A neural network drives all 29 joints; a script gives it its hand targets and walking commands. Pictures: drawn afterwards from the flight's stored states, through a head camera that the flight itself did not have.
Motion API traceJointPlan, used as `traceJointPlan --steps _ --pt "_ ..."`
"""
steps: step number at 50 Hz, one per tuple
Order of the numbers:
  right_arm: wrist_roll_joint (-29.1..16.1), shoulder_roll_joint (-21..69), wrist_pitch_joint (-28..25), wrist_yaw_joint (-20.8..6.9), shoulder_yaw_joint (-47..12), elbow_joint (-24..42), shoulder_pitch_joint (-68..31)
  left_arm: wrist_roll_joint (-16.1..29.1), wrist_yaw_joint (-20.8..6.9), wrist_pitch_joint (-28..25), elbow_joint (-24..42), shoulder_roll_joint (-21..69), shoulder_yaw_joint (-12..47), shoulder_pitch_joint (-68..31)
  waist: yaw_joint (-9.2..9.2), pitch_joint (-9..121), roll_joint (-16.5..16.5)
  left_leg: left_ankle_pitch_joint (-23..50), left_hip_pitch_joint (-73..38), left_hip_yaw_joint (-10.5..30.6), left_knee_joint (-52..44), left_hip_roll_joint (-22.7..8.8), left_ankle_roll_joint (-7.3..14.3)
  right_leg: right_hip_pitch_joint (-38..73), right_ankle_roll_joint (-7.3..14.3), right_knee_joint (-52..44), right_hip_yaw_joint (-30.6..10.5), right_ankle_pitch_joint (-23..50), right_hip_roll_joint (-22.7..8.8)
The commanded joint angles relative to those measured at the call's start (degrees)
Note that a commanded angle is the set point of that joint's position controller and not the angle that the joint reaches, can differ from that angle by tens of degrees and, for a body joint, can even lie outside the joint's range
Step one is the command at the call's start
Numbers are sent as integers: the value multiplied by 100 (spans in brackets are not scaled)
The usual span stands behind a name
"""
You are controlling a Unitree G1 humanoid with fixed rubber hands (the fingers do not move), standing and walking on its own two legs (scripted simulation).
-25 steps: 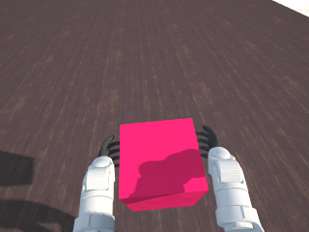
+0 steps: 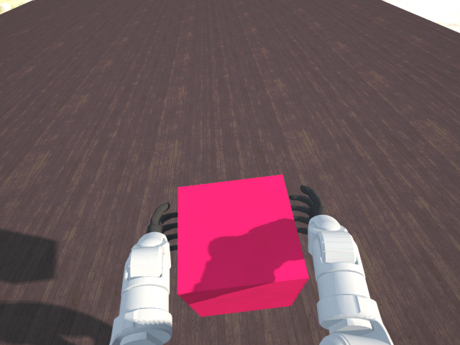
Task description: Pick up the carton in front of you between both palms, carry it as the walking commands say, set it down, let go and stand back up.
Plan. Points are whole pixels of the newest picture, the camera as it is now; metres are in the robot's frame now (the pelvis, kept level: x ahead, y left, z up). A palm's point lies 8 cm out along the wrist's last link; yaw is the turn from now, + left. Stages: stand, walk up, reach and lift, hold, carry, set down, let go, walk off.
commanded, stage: hold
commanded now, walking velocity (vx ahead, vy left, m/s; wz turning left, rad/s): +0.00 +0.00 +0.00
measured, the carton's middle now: (238, 251) +0.33 +0.00 -0.05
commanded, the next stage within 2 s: set down in 0.18 s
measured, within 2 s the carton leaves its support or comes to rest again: neither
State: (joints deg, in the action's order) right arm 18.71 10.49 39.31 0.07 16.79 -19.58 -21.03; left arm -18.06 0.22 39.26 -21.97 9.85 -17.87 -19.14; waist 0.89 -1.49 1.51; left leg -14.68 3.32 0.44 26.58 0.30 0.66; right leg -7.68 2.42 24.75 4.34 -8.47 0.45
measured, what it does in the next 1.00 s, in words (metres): lowers itself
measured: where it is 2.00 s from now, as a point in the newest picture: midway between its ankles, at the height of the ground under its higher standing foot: outside the picture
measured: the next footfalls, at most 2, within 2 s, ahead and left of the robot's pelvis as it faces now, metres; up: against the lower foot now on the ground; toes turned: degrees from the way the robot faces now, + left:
none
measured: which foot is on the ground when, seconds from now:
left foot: down 0.00-1.00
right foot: down 0.00-1.00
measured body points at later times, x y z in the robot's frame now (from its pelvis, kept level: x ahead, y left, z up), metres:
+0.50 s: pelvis +0.01 +0.01 -0.01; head +0.02 -0.01 +0.44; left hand +0.35 +0.15 +0.01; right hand +0.35 -0.15 +0.02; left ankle +0.01 +0.12 -0.74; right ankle +0.07 -0.09 -0.74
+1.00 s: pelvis -0.04 +0.00 -0.12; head +0.19 -0.01 +0.27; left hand +0.38 +0.13 -0.20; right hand +0.39 -0.17 -0.19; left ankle +0.01 +0.12 -0.74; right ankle +0.07 -0.11 -0.74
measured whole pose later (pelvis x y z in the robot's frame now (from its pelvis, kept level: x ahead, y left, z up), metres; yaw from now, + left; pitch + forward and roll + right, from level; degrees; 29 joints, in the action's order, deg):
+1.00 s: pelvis -0.04 +0.00 -0.12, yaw +3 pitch +34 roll +2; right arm 11.0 6.3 7.4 3.3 24.4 -29.7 -38.8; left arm -10.5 10.7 8.2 -32.1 9.7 -20.9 -37.5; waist 3.5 5.2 1.5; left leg -23.7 76.9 0.2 66.7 3.7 0.1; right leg -81.4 -0.2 65.3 -2.8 -17.7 0.6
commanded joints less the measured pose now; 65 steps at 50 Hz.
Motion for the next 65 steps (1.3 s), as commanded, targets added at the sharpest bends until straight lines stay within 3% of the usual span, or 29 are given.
traceJointPlan --steps 1,4,5,6,7,8,11,15,17,18,20,28,34,35,36,37,42,43,44,46,47,50,51,52,55,56,58,59,65 --pt "-1433 5635 -1 -1506 -2846 -267 -2400 1505 -1486 -345 759 5300 2920 -3634 -61 1499 -286 -316 1085 638 -758 264 296 1385 -177 -439 -1148 -313 26" --pt "-1402 5338 70 -1447 -2662 -550 -2436 1394 -1452 -280 87 5024 2558 -3117 -382 917 -362 -548 1572 649 -864 139 366 1793 -217 -255 -1006 -412 134" --pt "-1416 5514 -23 -1466 -2789 -341 -2401 1506 -1485 -315 352 5161 2941 -3562 82 951 -257 -361 1525 575 -738 391 258 1631 -157 -418 -1232 -195 57" --pt "-1351 5630 15 -1426 -2781 -333 -2296 1499 -1515 -303 448 5164 2871 -3502 102 1000 -522 -126 1146 612 -765 285 309 1369 -203 -443 -1114 85 103" --pt "-1300 5481 67 -1441 -2672 -724 -2071 1367 -1477 -241 365 5194 2753 -3511 33 1167 173 -187 1019 601 -723 357 182 1573 -127 -443 -1254 101 -38" --pt "-1324 5527 56 -1448 -2597 -559 -2197 1306 -1436 -254 314 5075 2564 -3157 -325 1071 -443 72 1330 690 -914 218 294 1560 -248 -381 -1132 378 84" --pt "-1551 5357 -71 -1467 -3057 2 -2377 1625 -1428 -249 402 5619 3105 -3228 180 1339 11 123 1021 716 -938 283 228 1677 -193 -270 -1217 860 56" --pt "-1553 5443 -45 -1452 -3130 305 -2353 1649 -1367 -337 765 5366 2909 -3202 -101 1450 -384 425 1105 743 -800 242 235 1742 -180 -171 -990 823 171" --pt "-1349 5220 -171 -1437 -2576 -264 -2658 1126 -1312 -364 86 5127 2390 -3105 -325 1126 -262 82 1348 693 -834 295 277 1586 -176 -155 -1092 665 108" --pt "-985 4930 -257 -1415 -2048 -731 -2711 1168 -1332 -461 -183 5114 2234 -3698 313 936 -202 -443 1482 704 -663 289 257 1314 -31 -144 -1074 -29 90" --pt "-973 5058 -433 -1424 -1797 -964 -2971 814 -1277 -694 -559 4947 1736 -3639 -120 587 60 -825 1633 703 -553 313 311 1116 -86 12 -1073 -521 86" --pt "38 4027 -1584 -1244 -479 -2036 -3101 81 -974 -1934 -1290 4248 818 -4004 191 995 21 469 2785 630 385 390 97 -192 -16 932 -837 808 357" --pt "-106 3515 -2829 -1398 -1169 -1208 -3455 460 -773 -2936 -1489 4552 1530 -3537 410 2731 204 1943 3148 741 1472 513 -110 -1460 8 1929 -827 1608 489" --pt "-50 3711 -2899 -1321 -1274 -1719 -3296 279 -733 -3157 -1249 4317 1547 -3715 161 2783 141 1696 3695 663 1611 595 -83 -1556 -76 2026 -960 1796 424" --pt "-61 3881 -3066 -1325 -1246 -1952 -2891 498 -693 -3316 -1123 4390 1969 -3824 788 3315 1 2202 3446 756 1629 388 -109 -1845 -105 2237 -790 1949 578" --pt "-316 3719 -3206 -1330 -1649 -1646 -3210 564 -661 -3435 -1171 4521 2109 -3780 341 3524 256 2442 3592 744 1944 520 -176 -2148 -47 2403 -882 2082 538" --pt "-768 3766 -3426 -1234 -2218 -1465 -3660 870 -304 -3729 -961 4201 2717 -4547 559 5480 -199 1922 4499 607 2725 639 -147 -2800 -327 3417 -767 2129 565" --pt "-1065 4108 -3442 -1217 -2451 -1288 -3774 889 -279 -3787 -755 4273 2890 -4578 53 6032 -231 2649 4288 587 2885 675 -131 -2897 -372 3454 -780 2394 599" --pt "-1225 4104 -3466 -1216 -2742 -911 -3585 1147 -248 -3704 -501 4673 3492 -4365 586 6981 -13 3170 3796 596 3211 721 -229 -2922 -375 3656 -801 2757 596" --pt "-1087 3742 -3339 -1138 -2616 -1275 -3975 1180 -246 -3563 -674 4499 3260 -4883 607 6356 176 1827 4706 404 3335 829 -343 -3612 -341 3847 -557 1782 650" --pt "-1262 4082 -3276 -1119 -2765 -1397 -4165 1274 -322 -3582 -381 4627 3242 -5084 103 6484 -48 1311 4999 304 3407 877 -317 -3576 -372 3858 -668 1473 625" --pt "-685 4098 -2788 -1024 -2377 -1510 -4590 852 -503 -3178 -838 4043 2551 -5497 401 5649 -324 -729 6482 131 3625 947 -165 -3999 -392 4026 -739 -307 654" --pt "-728 4499 -2660 -1008 -2273 -1739 -4511 994 -654 -3020 -820 4067 2688 -5838 638 5441 -692 -789 6609 176 3760 942 -91 -4147 -475 4085 -614 -378 658" --pt "-876 4469 -2622 -1013 -2365 -2018 -4244 1123 -836 -2865 -1220 4495 2649 -5675 301 5336 -44 -741 7252 -175 3881 1045 -247 -3936 -408 3951 -894 -378 601" --pt "-574 4594 -2386 -1049 -1550 -2751 -4284 906 -1063 -2727 -1601 4396 2236 -5983 615 5072 165 -1328 7868 82 4067 959 -102 -4559 -284 4273 -855 -748 700" --pt "-565 4894 -2360 -988 -1661 -2539 -4381 967 -1072 -2722 -1585 4496 2194 -6145 543 5339 -301 -1391 7828 100 4238 940 -94 -4590 -349 4437 -701 -892 683" --pt "-761 4699 -2338 -930 -1999 -2152 -4974 879 -1165 -2715 -2021 4273 2010 -6096 174 5594 90 -742 8545 -112 4602 1002 -147 -4350 -440 4580 -1205 -375 559" --pt "-851 4562 -2373 -966 -1786 -2299 -4848 972 -1168 -2699 -1906 4449 2166 -6213 632 5633 85 -845 8433 -124 4688 982 -165 -4357 -394 4518 -1024 -368 620" --pt "-1253 4878 -2467 -904 -2090 -1969 -5603 1321 -936 -2866 -1690 4531 2250 -7085 662 6825 19 -648 8582 -180 5516 1096 -143 -5016 -436 5446 -761 -274 751"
